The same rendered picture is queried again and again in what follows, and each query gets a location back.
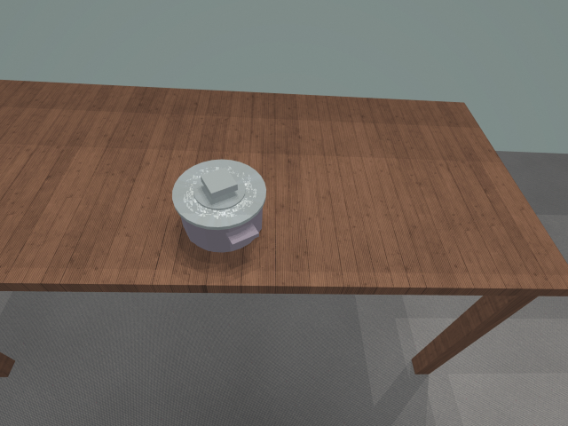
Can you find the lid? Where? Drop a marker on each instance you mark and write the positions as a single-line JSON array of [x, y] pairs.
[[193, 203]]

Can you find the pot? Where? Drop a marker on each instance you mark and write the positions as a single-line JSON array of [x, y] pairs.
[[226, 240]]

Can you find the table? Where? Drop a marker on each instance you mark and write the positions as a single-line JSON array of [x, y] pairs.
[[364, 196]]

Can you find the knob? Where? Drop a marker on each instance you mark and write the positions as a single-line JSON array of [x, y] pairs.
[[219, 182]]

